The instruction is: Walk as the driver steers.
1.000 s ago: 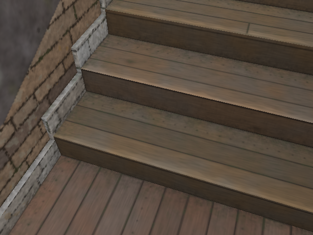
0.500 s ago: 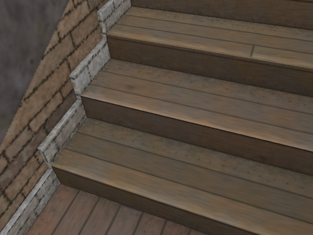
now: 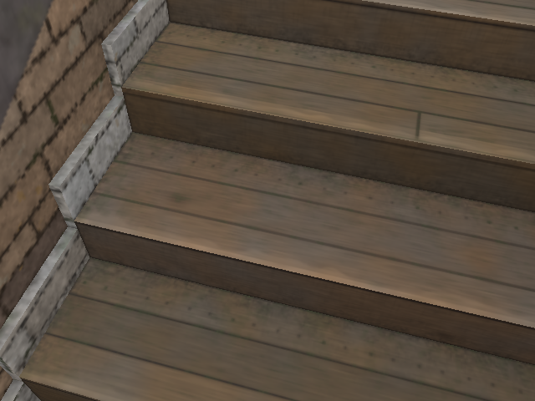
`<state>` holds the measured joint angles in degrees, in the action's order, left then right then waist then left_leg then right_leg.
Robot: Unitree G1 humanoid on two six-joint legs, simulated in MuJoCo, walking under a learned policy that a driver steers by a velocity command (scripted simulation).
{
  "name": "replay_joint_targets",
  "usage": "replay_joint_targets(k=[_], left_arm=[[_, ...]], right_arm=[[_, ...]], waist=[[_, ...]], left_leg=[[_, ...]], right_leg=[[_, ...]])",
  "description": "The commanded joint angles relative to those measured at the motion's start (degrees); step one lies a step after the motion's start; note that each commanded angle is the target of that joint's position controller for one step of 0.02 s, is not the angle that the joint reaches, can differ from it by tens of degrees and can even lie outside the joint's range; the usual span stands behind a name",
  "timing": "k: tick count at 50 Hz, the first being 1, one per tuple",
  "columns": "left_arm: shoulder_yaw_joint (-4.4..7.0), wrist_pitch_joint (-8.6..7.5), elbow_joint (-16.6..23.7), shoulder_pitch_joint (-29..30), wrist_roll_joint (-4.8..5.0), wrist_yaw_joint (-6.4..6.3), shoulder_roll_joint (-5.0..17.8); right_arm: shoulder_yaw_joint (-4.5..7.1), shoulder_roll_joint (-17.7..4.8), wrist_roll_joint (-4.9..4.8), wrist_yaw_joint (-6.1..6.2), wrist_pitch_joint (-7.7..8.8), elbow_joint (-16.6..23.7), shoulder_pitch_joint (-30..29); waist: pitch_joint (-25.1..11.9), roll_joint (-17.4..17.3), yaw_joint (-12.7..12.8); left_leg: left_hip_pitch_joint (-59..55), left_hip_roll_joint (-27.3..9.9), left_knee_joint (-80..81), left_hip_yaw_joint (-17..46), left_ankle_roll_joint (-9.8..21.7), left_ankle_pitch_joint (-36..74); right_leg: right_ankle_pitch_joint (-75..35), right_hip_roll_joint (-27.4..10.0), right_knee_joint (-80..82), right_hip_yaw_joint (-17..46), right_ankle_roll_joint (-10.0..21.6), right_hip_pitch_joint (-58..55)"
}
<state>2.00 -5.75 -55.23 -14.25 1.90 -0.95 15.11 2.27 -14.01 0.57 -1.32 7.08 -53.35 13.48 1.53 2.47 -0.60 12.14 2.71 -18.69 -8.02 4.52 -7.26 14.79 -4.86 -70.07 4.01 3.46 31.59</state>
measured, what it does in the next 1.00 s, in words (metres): climbs, turning right: right foot 0.15 m higher, then left foot 0.15 m higher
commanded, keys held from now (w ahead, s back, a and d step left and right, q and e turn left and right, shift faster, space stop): w+e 1.00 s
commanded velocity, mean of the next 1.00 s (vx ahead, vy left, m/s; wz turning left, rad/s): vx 0.50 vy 0.00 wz -0.54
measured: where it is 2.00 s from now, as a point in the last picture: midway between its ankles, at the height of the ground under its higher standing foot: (476, 105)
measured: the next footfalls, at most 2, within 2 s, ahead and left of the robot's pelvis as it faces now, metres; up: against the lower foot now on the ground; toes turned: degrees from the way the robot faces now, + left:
right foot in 0.42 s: +0.44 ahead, -0.16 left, +0.15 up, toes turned -17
left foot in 0.96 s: +0.80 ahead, -0.13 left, +0.30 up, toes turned -28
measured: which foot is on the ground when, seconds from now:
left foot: down 0.00-0.44, up 0.46-0.94, down 0.96-1.00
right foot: up 0.00-0.40, down 0.42-1.00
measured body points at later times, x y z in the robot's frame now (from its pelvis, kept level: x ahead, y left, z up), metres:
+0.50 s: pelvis +0.29 -0.08 +0.03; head +0.33 -0.08 +0.47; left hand +0.51 +0.08 -0.09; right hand +0.26 -0.33 -0.11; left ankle +0.12 +0.09 -0.56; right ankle +0.40 -0.15 -0.59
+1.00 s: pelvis +0.61 -0.15 +0.17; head +0.62 -0.17 +0.62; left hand +0.68 +0.06 +0.03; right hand +0.74 -0.41 +0.10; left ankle +0.76 -0.11 -0.45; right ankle +0.42 -0.15 -0.56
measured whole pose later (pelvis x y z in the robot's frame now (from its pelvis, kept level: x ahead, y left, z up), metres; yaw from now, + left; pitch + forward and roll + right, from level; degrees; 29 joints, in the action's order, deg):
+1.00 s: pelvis +0.61 -0.15 +0.17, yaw -32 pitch +7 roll +5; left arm -0.6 -6.7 -56.4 -27.3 -3.9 7.3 10.6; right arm -5.4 -7.5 2.3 -3.8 1.5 -37.2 -1.7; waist -5.2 4.2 2.9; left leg 53.3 -0.3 -69.5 -8.6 2.6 -24.7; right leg 11.4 1.5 -29.0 13.7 7.5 6.9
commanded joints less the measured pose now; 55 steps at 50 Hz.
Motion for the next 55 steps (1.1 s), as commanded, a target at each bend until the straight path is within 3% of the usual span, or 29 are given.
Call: replay_joint_targets(k=[1, 3, 10, 15, 17, 18, 20, 21, 22, 23, 24, 26, 27, 29, 30, 31, 33, 35, 40, 43, 44, 46, 48, 49, 50, 51, 52, 53, 55], left_arm=[[0.23, 1.72, 1.57, -5.74, -0.12, 0.15, -0.08], [0.29, 2.92, 1.85, -4.01, -0.78, 0.12, -0.46], [-1.57, 3.3, 8.54, 8.32, 1.45, 0.68, -4.59], [-6.1, 1.53, 23.65, 26.1, -0.98, 2.81, -7.78], [-6.75, 1.1, 26.0, 24.27, -1.01, 4.06, -7.17], [-5.01, 4.4, 22.48, 20.02, -4.79, 2.35, -5.65], [-3.0, 5.81, 16.27, -2.61, -4.05, 1.23, -3.25], [-1.52, 5.1, 14.53, -9.14, -2.51, 1.57, 0.25], [1.8, 5.17, 13.86, -8.24, -2.31, 0.76, 9.62], [4.5, 5.88, 13.98, -4.34, -2.95, 0.03, 15.84], [4.45, 5.84, 14.21, -0.74, -3.47, -0.06, 13.58], [2.36, 4.83, 9.28, -0.5, -4.2, 0.14, 3.65], [1.09, 4.35, 7.94, 0.85, -4.56, 0.2, -1.3], [0.32, 2.84, 5.54, -0.22, -4.36, 0.73, -2.71], [-1.39, 1.41, 4.48, -3.81, -6.44, 2.5, -4.72], [-1.21, 1.34, 0.89, -8.52, -8.42, 3.96, -2.98], [-0.05, 1.2, 1.39, -5.53, -7.97, 5.79, 1.89], [-1.15, 0.1, -0.93, -10.84, -8.23, 5.39, 0.38], [-3.37, 0.27, -4.72, -18.15, -10.85, 5.98, -1.31], [-3.38, -0.3, -1.88, -14.46, -7.26, 7.46, 1.05], [-3.5, -0.97, 1.62, -8.94, -5.58, 7.63, 1.34], [-2.4, -2.36, 2.83, -11.02, -3.85, 7.53, 6.86], [1.21, -2.38, 2.53, -12.91, -2.98, 8.1, 12.75], [1.27, -2.06, 2.36, -13.34, -5.6, 8.31, 8.3], [-1.34, -1.89, 3.12, -22.24, -8.8, 8.77, -2.89], [1.55, 0.17, 1.16, -13.76, -5.03, 9.43, 2.94], [2.07, 0.19, 4.09, -5.66, -3.21, 9.1, 2.3], [1.92, 0.03, 4.07, -3.45, -2.38, 7.83, 1.27], [-0.08, 0.55, 6.41, 0.84, -4.73, 6.8, -3.23]], right_arm=[[0.64, -5.4, 0.2, 0.59, 1.46, 1.1, -1.59], [0.49, -5.74, 1.0, 1.13, 0.74, -0.55, 1.72], [-2.74, -0.36, 1.28, 2.04, -4.34, -7.42, 16.65], [-3.31, -2.47, 0.7, 5.57, -4.79, -6.28, 15.08], [-2.07, -7.48, 0.24, 5.65, -3.89, -4.5, 11.17], [-1.68, -8.77, -1.12, 4.45, -1.45, -3.95, 11.77], [0.85, -14.7, -1.72, 3.48, -1.04, -2.94, 9.35], [1.53, -15.19, -2.21, 2.44, -1.66, -1.6, 9.86], [0.42, -7.9, -1.25, 0.45, -0.88, 2.67, 8.77], [0.55, -6.02, 0.11, -1.62, -0.28, 6.99, 7.22], [-0.23, -3.03, 1.55, -2.04, -0.37, 9.65, 6.7], [-1.54, 1.73, 2.38, -0.11, -1.72, 11.19, 2.7], [-2.04, 3.4, 2.82, 0.96, -2.65, 12.35, 2.78], [-2.54, 4.59, 2.56, 2.23, -4.39, 14.98, 1.1], [-3.77, 2.15, 1.77, -1.13, -3.17, 13.99, 0.47], [-3.54, 1.14, 2.25, -1.3, -2.75, 14.82, -0.91], [-4.04, 0.0, 1.79, -2.07, -2.33, 15.5, -3.5], [-4.63, 0.22, 1.55, -1.62, -2.29, 15.03, -5.77], [-6.89, 2.28, 2.34, -0.64, -2.45, 19.59, -18.59], [-7.45, 3.43, 4.23, -1.14, -5.41, 23.9, -29.76], [-7.72, 5.27, 4.42, -1.74, -6.12, 23.44, -26.83], [-6.94, 2.53, 3.13, -2.87, -6.99, 23.25, -22.86], [-4.39, -3.85, 0.9, -2.86, -5.66, 22.01, -15.74], [-3.13, -5.82, 0.27, -2.16, -4.64, 17.54, -0.45], [-2.58, -6.23, 1.33, -1.55, -4.04, 11.53, 15.17], [-2.46, -7.37, 4.66, -1.3, -4.94, 9.48, 25.23], [-2.17, -8.57, 3.52, -0.32, -2.69, 8.22, 18.89], [-1.74, -6.78, 1.76, -0.08, -1.99, 7.67, 9.55], [-4.58, 6.8, 1.56, -0.15, -2.76, 1.91, 5.39]], waist=[[-0.57, -6.07, 3.38], [-0.65, -8.15, 2.28], [8.07, -3.32, -1.69], [8.18, -3.35, -1.3], [1.68, -3.5, 2.26], [0.64, 2.88, 1.82], [-13.36, -13.58, 10.68], [-19.74, -15.94, 14.16], [-20.49, -4.13, 11.38], [-25.75, 7.9, 7.56], [-23.7, 2.83, 4.13], [-5.34, -7.23, 0.93], [-2.25, -5.12, -1.34], [-1.73, 0.92, -2.52], [-6.61, 3.75, -0.3], [-5.12, 0.53, -0.28], [-4.85, -0.76, -1.83], [-4.68, 2.92, -0.79], [-0.32, -1.7, 3.07], [0.05, 1.27, 4.37], [0.09, 3.88, 0.85], [-6.22, 6.71, -1.3], [-8.37, 9.98, -3.39], [-22.32, 2.62, -6.53], [-39.45, -18.73, -6.37], [-30.14, -22.37, -14.88], [-13.79, -14.18, -11.57], [-7.85, -7.82, -7.31], [-7.77, 2.54, -2.82]], left_leg=[[0.96, -15.62, 12.47, 8.2, 6.86, 13.88], [-1.93, -17.07, 13.62, 7.36, 8.45, 11.93], [-21.9, -21.96, 4.05, 8.95, 5.89, 4.03], [-4.61, -16.75, 10.01, -1.55, 0.97, 4.84], [10.52, -16.31, 17.86, -6.84, 2.65, 28.69], [1.78, -16.51, 13.73, -8.38, 5.18, 54.11], [-14.2, -19.81, -11.66, -7.85, 4.46, 90.89], [-14.67, -18.02, -28.51, -6.96, 3.15, 86.33], [8.25, -8.44, -56.51, -4.6, -2.06, 34.9], [21.8, 1.43, -75.52, 7.35, -3.81, -3.57], [25.3, -1.97, -81.41, 13.77, -1.97, -0.68], [31.28, -5.29, -77.44, 12.2, -0.97, 0.84], [31.72, -5.48, -81.09, 12.28, -0.67, -0.18], [38.4, -5.45, -89.66, 11.66, -0.13, -5.18], [49.39, -1.25, -96.14, 22.87, 5.31, 1.4], [55.71, -0.78, -95.94, 22.24, 6.01, 5.1], [58.68, -2.66, -94.76, 15.25, 5.98, 4.23], [65.39, -2.95, -110.69, 11.75, 4.41, 1.83], [72.63, -6.59, -94.17, 9.04, 3.4, 0.07], [54.84, -8.95, -73.0, 2.74, 0.01, -2.92], [41.96, -7.75, -67.3, -0.31, -0.95, -6.74], [26.45, -0.87, -58.67, -4.06, -3.57, -9.37], [22.04, 3.37, -37.66, -2.89, -2.22, -10.52], [0.74, -2.8, -36.1, 9.63, 3.95, 9.03], [-30.45, -18.96, -23.48, 42.91, 19.89, 7.03], [-22.44, -25.0, -9.52, 63.53, 20.99, -15.03], [-8.9, -23.02, -7.55, 58.1, 14.79, -32.13], [0.89, -23.92, -9.07, 48.11, 14.07, -28.73], [6.46, -22.32, -9.05, 32.77, 11.96, -14.66]], right_leg=[[-5.25, -3.2, -1.68, 2.44, -0.66, 3.97], [-5.89, -2.55, -8.34, 0.55, -1.8, 9.78], [12.46, -0.82, -55.44, 2.55, -1.89, 58.76], [6.54, -2.49, -33.33, -8.84, -3.4, 49.66], [0.56, -1.05, -11.89, -14.81, -0.16, 13.33], [10.2, 4.98, -7.3, -19.4, 3.54, 7.74], [12.62, 10.4, 0.35, -18.44, 7.47, -3.08], [11.17, 13.71, 13.14, -12.15, 9.53, -13.84], [14.41, 0.92, 28.54, 21.66, 15.38, -25.5], [3.07, -8.48, 48.47, 53.43, 18.99, -30.96], [12.45, -9.15, 50.23, 52.01, 16.06, -27.59], [21.72, -4.79, 45.14, 36.37, 10.68, -9.5], [20.18, -1.55, 42.44, 30.36, 10.24, -3.04], [17.53, 0.63, 43.8, 22.72, 10.4, -1.85], [12.51, 1.15, 43.33, 23.79, 10.19, -7.93], [8.3, 0.46, 43.73, 22.48, 9.25, -9.28], [9.73, 2.26, 46.22, 15.66, 8.56, -7.02], [5.17, 2.19, 46.16, 16.75, 9.22, -9.44], [8.53, 1.87, 48.72, 19.54, 10.24, -13.89], [2.89, -2.34, 61.55, 23.17, 15.12, -3.27], [-12.94, -4.0, 62.63, 19.83, 14.69, 0.84], [-59.89, -6.27, 57.66, 16.44, 15.51, -7.46], [-88.96, -5.35, 47.27, 13.41, 11.48, -26.85], [-87.27, -1.89, 27.01, 12.12, 8.01, -22.71], [-41.25, 7.61, 10.34, 12.33, 5.61, 3.89], [-8.95, 14.06, -21.87, 15.66, 4.22, 16.73], [-13.15, 10.03, -35.08, 13.96, 4.6, 27.73], [-15.11, 6.88, -39.08, 10.29, 5.27, 28.81], [-12.89, 4.51, -39.6, 9.38, 8.87, 28.34]])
